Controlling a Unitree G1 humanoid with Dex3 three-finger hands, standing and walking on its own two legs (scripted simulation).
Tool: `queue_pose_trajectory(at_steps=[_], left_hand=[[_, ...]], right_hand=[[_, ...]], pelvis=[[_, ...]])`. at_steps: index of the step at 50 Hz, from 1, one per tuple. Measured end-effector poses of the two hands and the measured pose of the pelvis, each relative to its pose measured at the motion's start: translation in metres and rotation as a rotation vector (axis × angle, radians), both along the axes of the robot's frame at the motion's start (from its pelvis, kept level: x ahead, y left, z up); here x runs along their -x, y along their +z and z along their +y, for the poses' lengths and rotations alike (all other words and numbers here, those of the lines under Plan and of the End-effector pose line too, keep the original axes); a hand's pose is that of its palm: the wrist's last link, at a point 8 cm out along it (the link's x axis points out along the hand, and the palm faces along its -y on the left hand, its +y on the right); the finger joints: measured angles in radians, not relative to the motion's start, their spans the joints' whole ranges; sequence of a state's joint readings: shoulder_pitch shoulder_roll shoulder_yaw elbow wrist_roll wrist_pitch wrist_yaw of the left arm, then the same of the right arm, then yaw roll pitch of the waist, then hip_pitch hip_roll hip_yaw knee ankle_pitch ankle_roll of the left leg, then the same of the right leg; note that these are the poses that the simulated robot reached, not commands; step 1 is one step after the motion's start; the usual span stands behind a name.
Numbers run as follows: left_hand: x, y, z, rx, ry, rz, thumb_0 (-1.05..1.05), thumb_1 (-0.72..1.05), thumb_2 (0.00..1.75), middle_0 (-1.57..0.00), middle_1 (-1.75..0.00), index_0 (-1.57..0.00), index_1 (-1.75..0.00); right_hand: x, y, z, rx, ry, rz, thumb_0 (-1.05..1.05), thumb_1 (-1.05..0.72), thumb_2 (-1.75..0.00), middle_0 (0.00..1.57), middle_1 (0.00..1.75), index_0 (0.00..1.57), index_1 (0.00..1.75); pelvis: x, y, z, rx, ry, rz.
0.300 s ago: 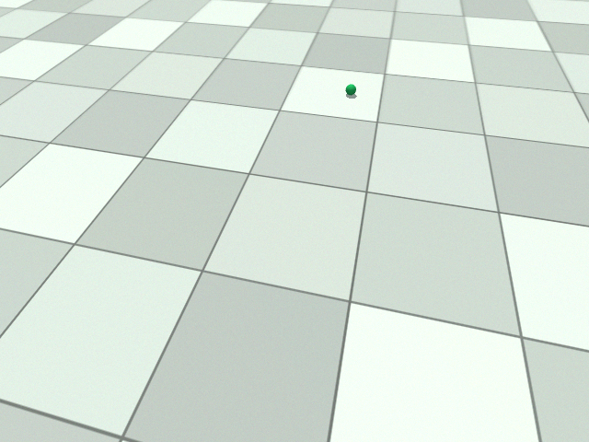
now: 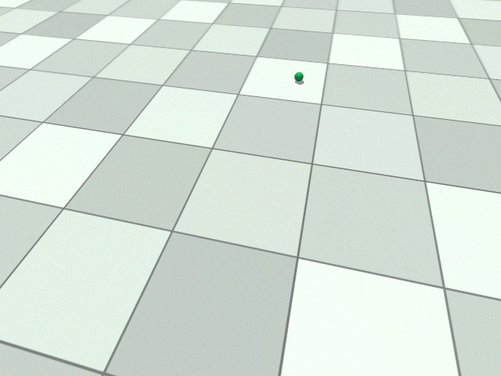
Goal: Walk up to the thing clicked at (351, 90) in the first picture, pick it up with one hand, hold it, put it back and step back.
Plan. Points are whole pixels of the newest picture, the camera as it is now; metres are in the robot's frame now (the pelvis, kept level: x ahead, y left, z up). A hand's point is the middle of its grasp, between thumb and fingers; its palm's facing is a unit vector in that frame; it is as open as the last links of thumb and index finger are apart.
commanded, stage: stand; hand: left
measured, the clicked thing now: (298, 76) +2.25 -0.36 -0.75
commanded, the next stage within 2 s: walk up in 0.82 s
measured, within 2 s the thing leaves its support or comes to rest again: neither
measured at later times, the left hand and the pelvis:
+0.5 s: hand out of the picture +0.08 +0.25 -0.16, palm faces -0.02 -0.94 -0.34, open 7.4 cm; pelvis +0.00 +0.00 +0.00, yaw +0 degrees
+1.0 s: hand out of the picture +0.12 +0.25 -0.14, palm faces -0.11 -0.93 -0.35, open 7.4 cm; pelvis +0.03 -0.02 -0.01, yaw -5 degrees
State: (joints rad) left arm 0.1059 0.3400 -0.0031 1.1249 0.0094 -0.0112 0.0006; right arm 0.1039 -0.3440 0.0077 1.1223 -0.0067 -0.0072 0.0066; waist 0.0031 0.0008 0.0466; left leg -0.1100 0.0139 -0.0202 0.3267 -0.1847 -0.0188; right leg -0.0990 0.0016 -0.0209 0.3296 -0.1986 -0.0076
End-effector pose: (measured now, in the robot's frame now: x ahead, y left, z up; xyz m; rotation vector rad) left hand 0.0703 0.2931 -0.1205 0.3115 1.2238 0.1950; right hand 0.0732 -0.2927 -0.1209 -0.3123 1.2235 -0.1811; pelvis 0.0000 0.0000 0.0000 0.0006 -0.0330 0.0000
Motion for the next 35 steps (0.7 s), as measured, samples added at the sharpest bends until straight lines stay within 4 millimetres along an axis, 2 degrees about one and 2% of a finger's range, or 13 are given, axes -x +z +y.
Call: queue_pose_trajectory(at_steps=[35], left_hand=[[-0.0044,0.0012,-0.0002,-0.004,0.002,0.001,0.0,0.9,0.9,-0.21,-0.3,-0.2,-0.3]], right_hand=[[-0.0005,0.0005,-0.0035,0.005,-0.004,0.006,0.0,-0.91,-0.9,0.2,0.3,0.21,0.3]], pelvis=[[-0.0047,0.0005,-0.002,-0.001,-0.003,-0.001]])
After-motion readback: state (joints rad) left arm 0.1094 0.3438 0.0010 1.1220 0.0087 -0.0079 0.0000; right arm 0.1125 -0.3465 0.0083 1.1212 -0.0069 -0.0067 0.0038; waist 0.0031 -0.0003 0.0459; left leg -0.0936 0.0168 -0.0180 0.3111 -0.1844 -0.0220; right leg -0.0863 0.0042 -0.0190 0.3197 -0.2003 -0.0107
